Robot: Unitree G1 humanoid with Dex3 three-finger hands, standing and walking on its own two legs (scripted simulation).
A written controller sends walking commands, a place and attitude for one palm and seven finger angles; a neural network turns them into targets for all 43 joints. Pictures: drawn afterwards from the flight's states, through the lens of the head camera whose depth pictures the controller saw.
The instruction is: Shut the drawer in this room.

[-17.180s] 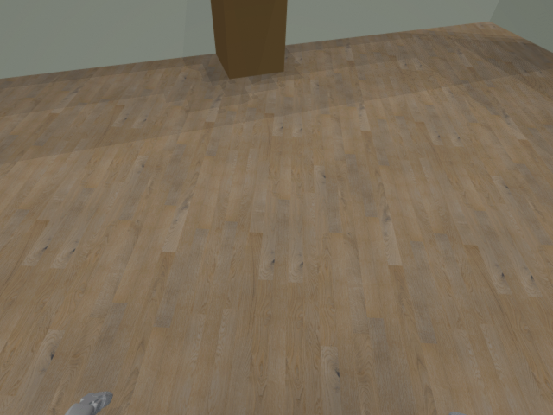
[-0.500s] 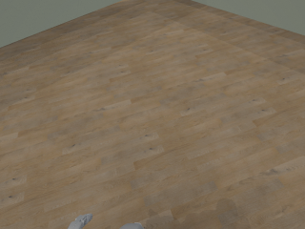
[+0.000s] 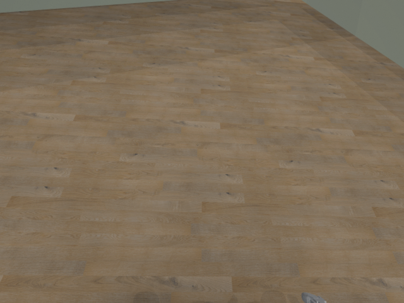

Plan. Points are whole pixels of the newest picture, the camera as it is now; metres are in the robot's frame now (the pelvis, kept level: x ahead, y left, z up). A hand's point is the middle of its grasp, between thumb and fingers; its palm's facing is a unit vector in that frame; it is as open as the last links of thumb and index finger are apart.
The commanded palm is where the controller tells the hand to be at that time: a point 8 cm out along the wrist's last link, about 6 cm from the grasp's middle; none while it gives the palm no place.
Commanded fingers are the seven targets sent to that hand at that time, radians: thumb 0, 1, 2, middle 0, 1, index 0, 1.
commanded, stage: turn or walk to find it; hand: left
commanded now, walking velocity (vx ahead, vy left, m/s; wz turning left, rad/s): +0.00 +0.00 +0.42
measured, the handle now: out of the picture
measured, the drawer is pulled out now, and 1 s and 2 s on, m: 0.19 0.19 0.19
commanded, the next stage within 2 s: none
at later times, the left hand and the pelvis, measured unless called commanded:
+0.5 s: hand out of the picture +0.07 +0.19 -0.14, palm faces +0.17 -0.95 -0.26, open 7.4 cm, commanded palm none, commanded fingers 0.00 0.90 0.90 -0.20 -0.30 -0.20 -0.30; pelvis -0.03 -0.03 +0.00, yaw +11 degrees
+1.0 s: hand out of the picture -0.15 +0.15 -0.16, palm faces +0.48 -0.84 -0.25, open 7.4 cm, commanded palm none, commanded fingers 0.00 0.90 0.90 -0.20 -0.30 -0.20 -0.30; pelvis -0.07 -0.03 +0.00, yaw +26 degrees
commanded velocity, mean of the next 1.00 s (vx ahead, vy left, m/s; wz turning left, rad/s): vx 0.00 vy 0.00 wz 0.42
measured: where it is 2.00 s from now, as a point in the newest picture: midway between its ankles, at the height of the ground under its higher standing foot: outside the picture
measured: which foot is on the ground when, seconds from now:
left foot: down 0.00-0.52, up 0.54-1.00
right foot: up 0.00-0.48, down 0.50-1.00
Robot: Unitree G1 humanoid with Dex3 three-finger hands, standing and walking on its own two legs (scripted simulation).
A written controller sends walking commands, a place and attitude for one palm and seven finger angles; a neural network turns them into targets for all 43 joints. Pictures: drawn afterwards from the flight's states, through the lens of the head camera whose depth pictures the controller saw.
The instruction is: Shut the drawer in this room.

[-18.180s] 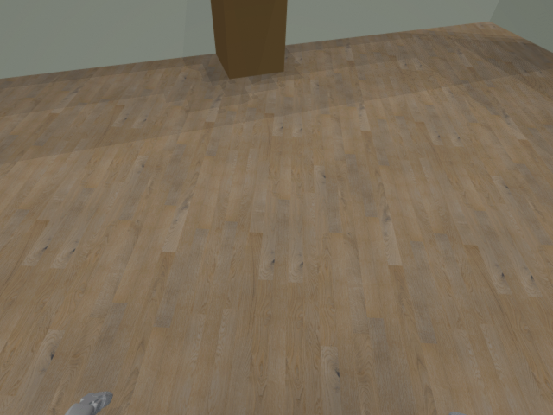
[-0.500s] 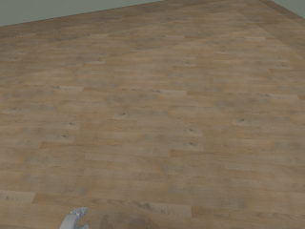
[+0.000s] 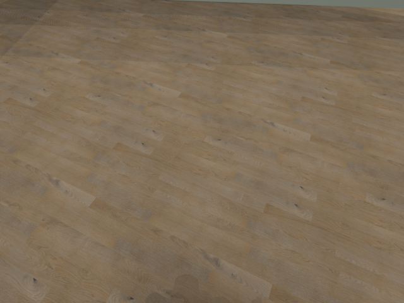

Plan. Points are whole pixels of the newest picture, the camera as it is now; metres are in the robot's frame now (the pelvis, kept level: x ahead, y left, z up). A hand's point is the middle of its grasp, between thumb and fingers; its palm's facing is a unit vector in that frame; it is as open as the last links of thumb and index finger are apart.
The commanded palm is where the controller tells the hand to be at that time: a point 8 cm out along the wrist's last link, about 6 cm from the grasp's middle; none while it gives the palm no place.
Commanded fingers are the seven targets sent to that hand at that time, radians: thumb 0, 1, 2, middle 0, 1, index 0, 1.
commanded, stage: turn or walk to find it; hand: left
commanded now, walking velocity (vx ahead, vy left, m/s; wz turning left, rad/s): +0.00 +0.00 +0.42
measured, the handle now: out of the picture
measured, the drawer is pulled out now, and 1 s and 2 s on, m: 0.19 0.19 0.19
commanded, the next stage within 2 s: stand and wait in 1.74 s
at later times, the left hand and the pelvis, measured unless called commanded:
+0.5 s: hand out of the picture +0.06 +0.21 -0.15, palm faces +0.17 -0.95 -0.27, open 7.4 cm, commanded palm none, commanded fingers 0.00 0.90 0.90 -0.20 -0.30 -0.20 -0.30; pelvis -0.03 -0.01 +0.00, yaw +10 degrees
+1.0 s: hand out of the picture -0.12 +0.18 -0.17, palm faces +0.45 -0.86 -0.25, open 7.4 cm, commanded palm none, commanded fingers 0.00 0.90 0.90 -0.20 -0.30 -0.20 -0.30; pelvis -0.06 -0.02 +0.00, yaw +25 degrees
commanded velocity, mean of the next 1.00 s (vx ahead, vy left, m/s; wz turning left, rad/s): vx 0.00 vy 0.00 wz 0.42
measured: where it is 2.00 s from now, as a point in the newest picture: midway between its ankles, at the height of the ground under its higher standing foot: outside the picture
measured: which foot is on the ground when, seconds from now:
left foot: up 0.00-0.00, down 0.02-0.52, up 0.54-1.00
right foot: down 0.00-0.02, up 0.04-0.50, down 0.52-1.00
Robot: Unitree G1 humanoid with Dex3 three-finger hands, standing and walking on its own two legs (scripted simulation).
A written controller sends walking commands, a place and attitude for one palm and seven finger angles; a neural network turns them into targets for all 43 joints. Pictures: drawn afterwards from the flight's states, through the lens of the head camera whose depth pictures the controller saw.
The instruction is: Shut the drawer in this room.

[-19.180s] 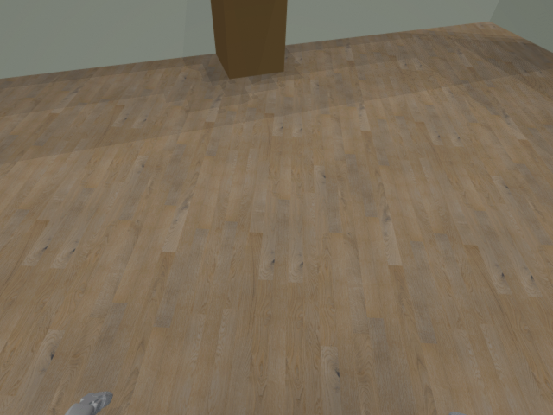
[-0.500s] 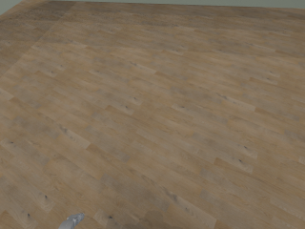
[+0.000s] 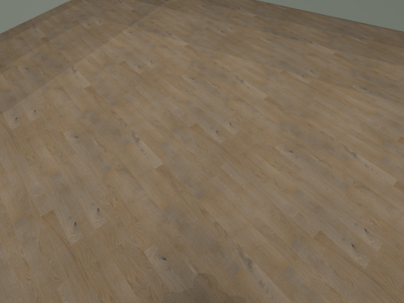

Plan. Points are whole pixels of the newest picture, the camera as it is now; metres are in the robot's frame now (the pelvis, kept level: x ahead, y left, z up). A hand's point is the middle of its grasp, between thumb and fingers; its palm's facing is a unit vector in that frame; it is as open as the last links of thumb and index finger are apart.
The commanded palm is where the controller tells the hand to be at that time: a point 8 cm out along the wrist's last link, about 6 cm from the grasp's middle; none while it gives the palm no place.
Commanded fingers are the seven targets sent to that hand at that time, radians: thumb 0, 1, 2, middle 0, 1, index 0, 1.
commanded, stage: turn or walk to find it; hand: left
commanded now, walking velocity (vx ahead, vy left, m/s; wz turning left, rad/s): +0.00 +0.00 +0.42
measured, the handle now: out of the picture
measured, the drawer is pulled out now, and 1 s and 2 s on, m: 0.19 0.19 0.19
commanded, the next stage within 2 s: stand and wait in 0.74 s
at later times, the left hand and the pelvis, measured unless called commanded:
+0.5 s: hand out of the picture +0.06 +0.21 -0.15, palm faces +0.19 -0.94 -0.27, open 7.4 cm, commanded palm none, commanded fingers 0.00 0.90 0.90 -0.20 -0.30 -0.20 -0.30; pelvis -0.02 -0.01 +0.00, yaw +11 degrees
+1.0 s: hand out of the picture -0.12 +0.19 -0.18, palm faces +0.42 -0.88 -0.22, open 7.4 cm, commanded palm none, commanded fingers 0.00 0.90 0.90 -0.20 -0.30 -0.20 -0.30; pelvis -0.05 +0.00 +0.00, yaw +21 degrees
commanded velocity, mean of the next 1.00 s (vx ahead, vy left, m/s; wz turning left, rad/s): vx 0.00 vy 0.00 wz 0.30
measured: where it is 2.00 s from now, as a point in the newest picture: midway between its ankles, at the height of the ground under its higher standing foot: outside the picture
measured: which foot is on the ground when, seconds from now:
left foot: up 0.00-0.00, down 0.02-0.50, up 0.52-0.96, down 0.98-1.00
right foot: down 0.00-0.02, up 0.04-0.46, down 0.48-0.98, up 1.00-1.00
